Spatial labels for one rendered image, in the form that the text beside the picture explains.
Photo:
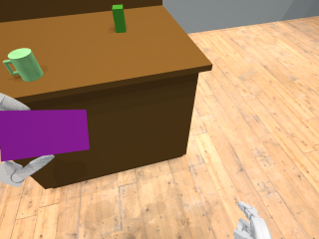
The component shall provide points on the robot left hand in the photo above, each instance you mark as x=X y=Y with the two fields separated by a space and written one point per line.
x=12 y=173

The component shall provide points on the sponge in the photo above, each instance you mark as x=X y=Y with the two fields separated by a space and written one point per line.
x=26 y=134

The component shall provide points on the table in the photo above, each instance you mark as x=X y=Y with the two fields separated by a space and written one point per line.
x=138 y=87

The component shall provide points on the robot right hand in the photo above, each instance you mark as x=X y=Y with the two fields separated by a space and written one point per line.
x=256 y=229

